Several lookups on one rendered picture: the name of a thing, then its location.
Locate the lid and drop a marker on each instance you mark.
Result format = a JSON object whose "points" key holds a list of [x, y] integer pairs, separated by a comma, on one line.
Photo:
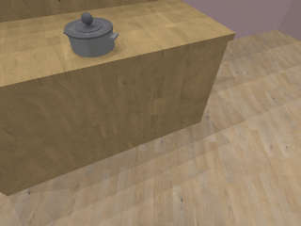
{"points": [[100, 27]]}

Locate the knob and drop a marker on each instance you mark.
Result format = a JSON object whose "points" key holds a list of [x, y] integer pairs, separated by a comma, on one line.
{"points": [[86, 18]]}

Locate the table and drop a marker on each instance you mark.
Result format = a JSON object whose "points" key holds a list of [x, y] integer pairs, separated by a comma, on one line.
{"points": [[60, 112]]}

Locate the pot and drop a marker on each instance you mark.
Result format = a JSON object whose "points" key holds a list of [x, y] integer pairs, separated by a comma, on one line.
{"points": [[95, 47]]}

